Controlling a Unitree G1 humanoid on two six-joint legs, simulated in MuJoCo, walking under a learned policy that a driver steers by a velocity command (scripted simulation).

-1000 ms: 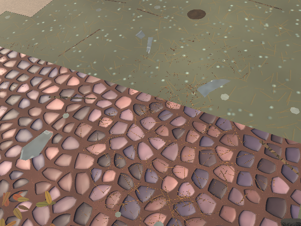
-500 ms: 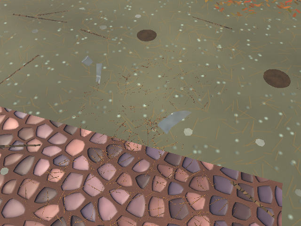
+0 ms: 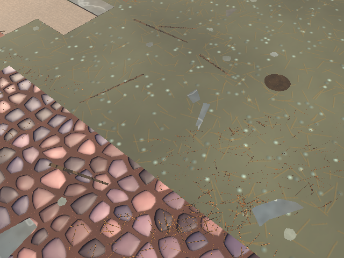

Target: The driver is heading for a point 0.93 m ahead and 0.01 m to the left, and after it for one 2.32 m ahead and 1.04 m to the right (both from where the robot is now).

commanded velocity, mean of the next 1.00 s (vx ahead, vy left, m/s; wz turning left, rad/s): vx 0.40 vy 0.00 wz -0.09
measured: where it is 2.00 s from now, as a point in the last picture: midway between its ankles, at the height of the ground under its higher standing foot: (173, 235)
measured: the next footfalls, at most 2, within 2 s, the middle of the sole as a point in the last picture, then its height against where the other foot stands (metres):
left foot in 0.20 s outside the picture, level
right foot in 0.74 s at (201, 227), level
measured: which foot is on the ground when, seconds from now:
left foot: up 0.00-0.18, down 0.20-0.76, up 0.78-1.00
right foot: down 0.00-0.22, up 0.24-0.72, down 0.74-1.00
